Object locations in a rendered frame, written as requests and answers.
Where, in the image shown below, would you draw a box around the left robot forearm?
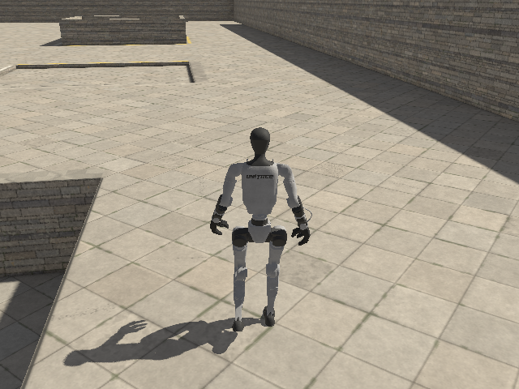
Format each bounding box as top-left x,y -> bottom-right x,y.
212,194 -> 227,223

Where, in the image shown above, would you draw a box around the left robot hand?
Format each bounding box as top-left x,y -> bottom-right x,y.
210,220 -> 229,235

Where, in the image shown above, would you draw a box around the right robot forearm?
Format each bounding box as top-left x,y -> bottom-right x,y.
292,196 -> 308,230

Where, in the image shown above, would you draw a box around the robot left upper arm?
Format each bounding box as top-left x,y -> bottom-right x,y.
219,163 -> 243,207

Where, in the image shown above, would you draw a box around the right robot shin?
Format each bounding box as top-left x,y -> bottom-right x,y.
267,264 -> 280,315

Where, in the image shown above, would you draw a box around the robot right upper arm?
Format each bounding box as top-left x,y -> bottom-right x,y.
277,163 -> 300,208

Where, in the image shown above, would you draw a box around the robot right foot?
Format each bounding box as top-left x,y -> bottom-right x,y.
264,306 -> 275,327

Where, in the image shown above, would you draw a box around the right robot hand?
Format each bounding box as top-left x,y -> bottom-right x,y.
291,227 -> 310,246

